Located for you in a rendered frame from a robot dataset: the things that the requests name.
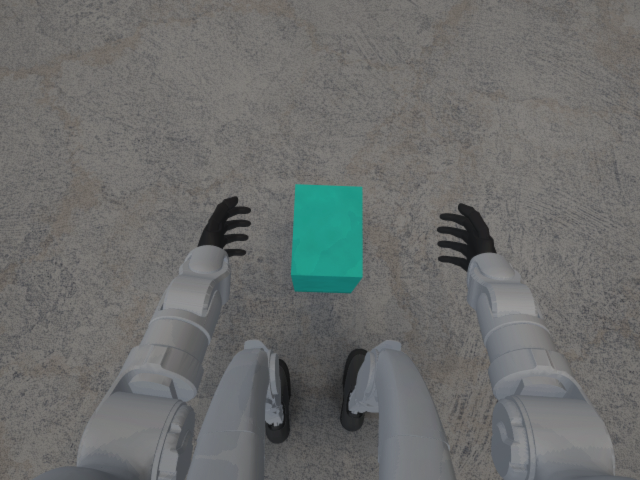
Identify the robot left forearm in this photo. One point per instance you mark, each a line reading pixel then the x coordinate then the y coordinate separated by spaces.
pixel 168 361

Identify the robot left hand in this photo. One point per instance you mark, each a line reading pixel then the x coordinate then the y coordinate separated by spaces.
pixel 213 233

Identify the right robot upper arm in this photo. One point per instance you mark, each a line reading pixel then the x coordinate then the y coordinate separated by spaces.
pixel 549 438

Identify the robot right forearm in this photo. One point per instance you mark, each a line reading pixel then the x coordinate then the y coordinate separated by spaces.
pixel 523 358

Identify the carton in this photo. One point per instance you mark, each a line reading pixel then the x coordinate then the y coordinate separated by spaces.
pixel 327 247

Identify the robot right thigh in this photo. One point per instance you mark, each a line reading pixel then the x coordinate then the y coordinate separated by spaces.
pixel 412 444

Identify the robot right hand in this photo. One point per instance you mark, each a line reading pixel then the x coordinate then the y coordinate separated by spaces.
pixel 476 236

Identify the left robot upper arm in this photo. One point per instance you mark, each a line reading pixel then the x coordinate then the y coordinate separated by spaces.
pixel 134 437

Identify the right robot foot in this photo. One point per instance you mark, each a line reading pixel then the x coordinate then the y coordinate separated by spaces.
pixel 351 421

